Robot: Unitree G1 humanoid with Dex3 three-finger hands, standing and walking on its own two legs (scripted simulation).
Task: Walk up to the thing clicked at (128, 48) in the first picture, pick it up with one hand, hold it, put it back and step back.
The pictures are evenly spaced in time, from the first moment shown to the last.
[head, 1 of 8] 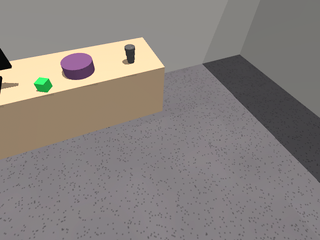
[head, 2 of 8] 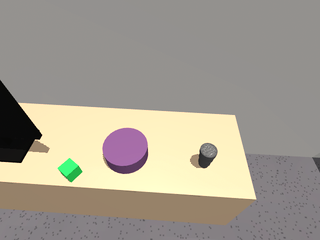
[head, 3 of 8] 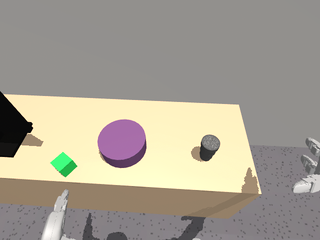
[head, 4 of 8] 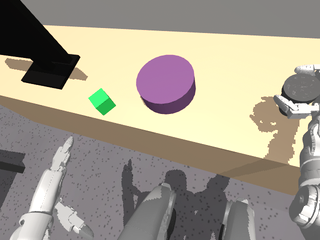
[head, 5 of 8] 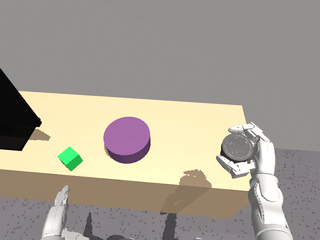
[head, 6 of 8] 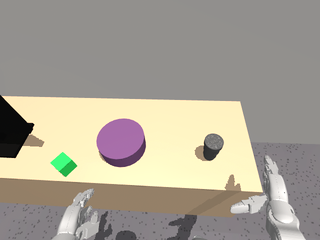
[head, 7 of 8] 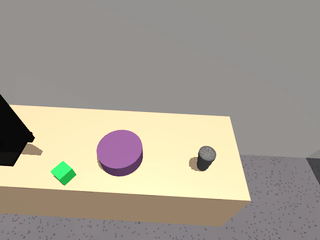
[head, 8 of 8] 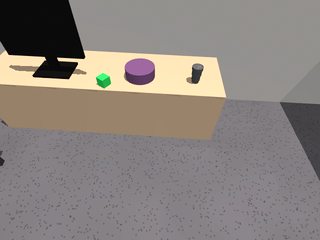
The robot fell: no
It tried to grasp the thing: yes
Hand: right
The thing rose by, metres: 0.25
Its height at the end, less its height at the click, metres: +0.00
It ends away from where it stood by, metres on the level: 0.02
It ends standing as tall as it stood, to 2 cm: yes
